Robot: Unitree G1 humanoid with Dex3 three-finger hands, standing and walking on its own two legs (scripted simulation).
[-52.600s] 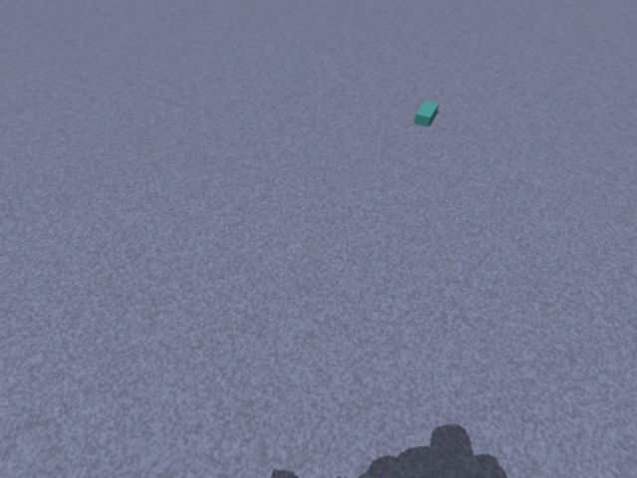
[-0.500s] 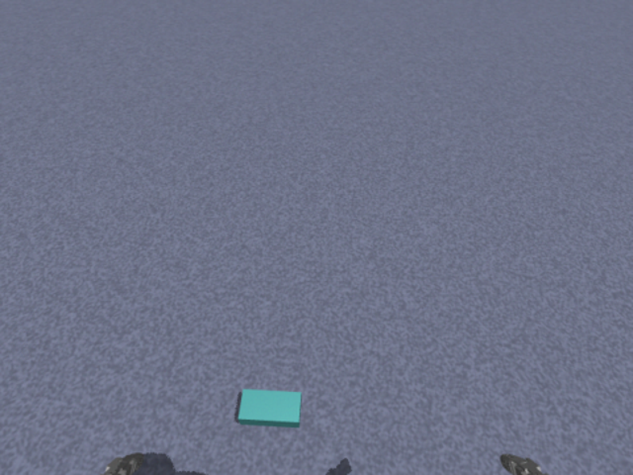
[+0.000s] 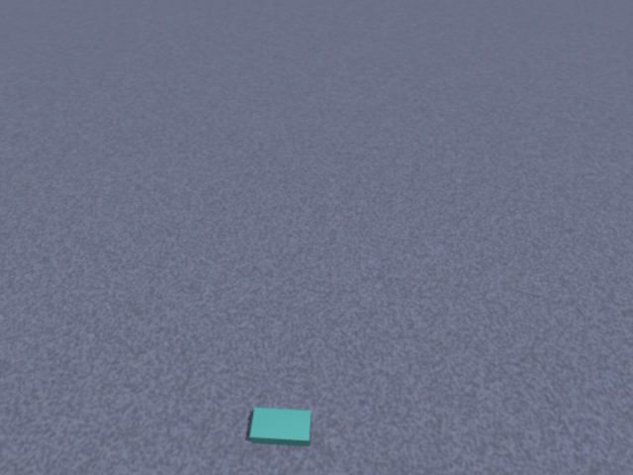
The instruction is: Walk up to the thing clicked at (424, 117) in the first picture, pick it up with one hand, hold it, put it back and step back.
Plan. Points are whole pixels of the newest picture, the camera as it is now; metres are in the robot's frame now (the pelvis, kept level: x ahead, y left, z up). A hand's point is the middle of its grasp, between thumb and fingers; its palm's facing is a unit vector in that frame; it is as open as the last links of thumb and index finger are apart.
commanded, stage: stand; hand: left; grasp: from above
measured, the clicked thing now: (281, 426) +0.41 +0.12 -0.75
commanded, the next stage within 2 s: step back in 1.72 s
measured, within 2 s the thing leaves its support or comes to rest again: neither
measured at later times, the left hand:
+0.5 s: hand out of the picture +0.04 +0.22 -0.16, palm faces +0.00 -0.95 -0.32, open 7.4 cm
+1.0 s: hand out of the picture +0.09 +0.21 -0.15, palm faces -0.01 -0.94 -0.33, open 7.4 cm
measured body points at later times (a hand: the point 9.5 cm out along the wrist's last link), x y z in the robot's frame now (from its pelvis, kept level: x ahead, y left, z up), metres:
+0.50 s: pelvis +0.00 -0.02 +0.00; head +0.00 -0.02 +0.45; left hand +0.04 +0.27 -0.14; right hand +0.05 -0.31 -0.14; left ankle +0.01 +0.11 -0.74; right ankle +0.01 -0.14 -0.74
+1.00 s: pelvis +0.01 -0.02 +0.00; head +0.01 -0.03 +0.45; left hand +0.09 +0.26 -0.13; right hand +0.08 -0.32 -0.14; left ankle +0.01 +0.11 -0.74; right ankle +0.01 -0.14 -0.74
